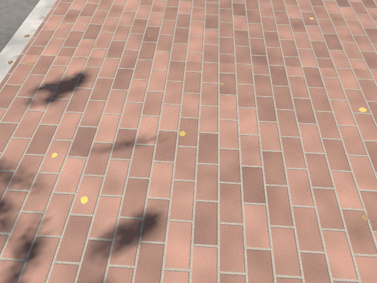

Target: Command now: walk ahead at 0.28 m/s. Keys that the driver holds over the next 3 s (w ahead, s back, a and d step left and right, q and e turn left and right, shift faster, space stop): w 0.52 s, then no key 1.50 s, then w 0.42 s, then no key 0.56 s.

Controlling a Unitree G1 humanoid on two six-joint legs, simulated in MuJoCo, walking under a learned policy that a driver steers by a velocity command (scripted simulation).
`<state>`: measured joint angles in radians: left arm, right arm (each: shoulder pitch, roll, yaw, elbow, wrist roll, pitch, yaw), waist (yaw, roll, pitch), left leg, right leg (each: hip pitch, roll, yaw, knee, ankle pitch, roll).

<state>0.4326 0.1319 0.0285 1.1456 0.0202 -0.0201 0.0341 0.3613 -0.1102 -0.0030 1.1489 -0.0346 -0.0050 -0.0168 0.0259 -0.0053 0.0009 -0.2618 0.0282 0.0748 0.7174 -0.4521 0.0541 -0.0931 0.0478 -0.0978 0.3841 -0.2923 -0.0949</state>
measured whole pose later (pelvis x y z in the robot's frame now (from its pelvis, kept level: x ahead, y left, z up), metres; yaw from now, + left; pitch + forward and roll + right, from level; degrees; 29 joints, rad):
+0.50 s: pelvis +0.19 +0.08 +0.01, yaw +0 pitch +0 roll +0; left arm 0.19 0.19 0.05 0.99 0.03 -0.05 -0.04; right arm 0.48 -0.12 -0.03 1.09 -0.02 -0.10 0.00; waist -0.02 -0.04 0.01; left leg -0.02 -0.06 0.12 0.24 -0.23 0.08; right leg -0.60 -0.09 -0.05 1.02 -0.15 -0.07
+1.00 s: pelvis +0.37 +0.05 +0.00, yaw +0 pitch -1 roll +0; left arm 0.29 0.14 0.01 1.07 0.02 -0.07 0.02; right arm 0.23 -0.14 -0.02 1.05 -0.02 0.01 -0.03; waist 0.01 0.02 0.07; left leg -0.34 0.03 -0.01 0.75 -0.41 0.02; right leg -0.28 0.06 -0.13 0.39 -0.11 -0.12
